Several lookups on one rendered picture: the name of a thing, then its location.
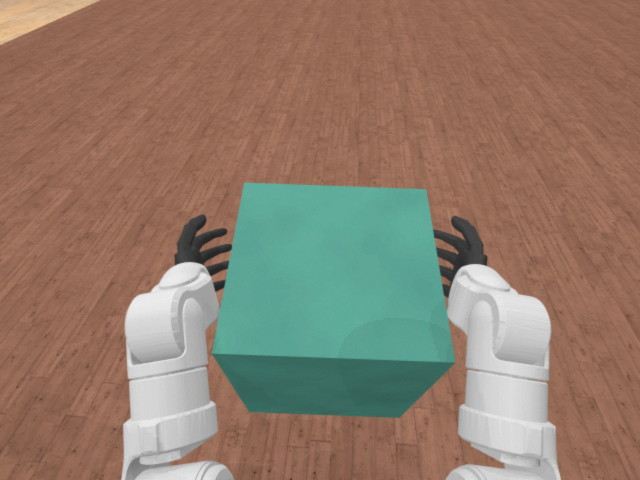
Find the carton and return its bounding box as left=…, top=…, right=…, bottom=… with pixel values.
left=212, top=183, right=455, bottom=418

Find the left robot hand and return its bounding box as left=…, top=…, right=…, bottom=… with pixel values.
left=174, top=214, right=232, bottom=292

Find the left robot forearm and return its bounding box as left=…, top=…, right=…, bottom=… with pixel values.
left=121, top=262, right=220, bottom=480

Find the right robot forearm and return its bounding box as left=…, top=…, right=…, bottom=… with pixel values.
left=447, top=264, right=561, bottom=480

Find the right robot hand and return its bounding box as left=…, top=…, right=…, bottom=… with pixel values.
left=433, top=216, right=487, bottom=298

